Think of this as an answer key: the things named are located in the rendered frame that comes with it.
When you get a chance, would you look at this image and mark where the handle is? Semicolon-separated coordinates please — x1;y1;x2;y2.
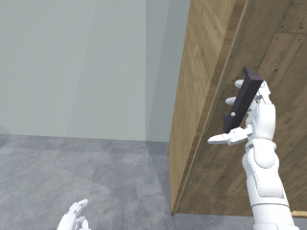
223;66;263;134

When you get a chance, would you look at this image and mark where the right robot hand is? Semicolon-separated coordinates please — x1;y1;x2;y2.
207;80;276;146

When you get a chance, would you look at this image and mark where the robot right forearm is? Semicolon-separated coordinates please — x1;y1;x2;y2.
242;138;299;230

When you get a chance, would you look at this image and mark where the left robot hand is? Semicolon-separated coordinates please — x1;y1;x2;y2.
57;199;91;230

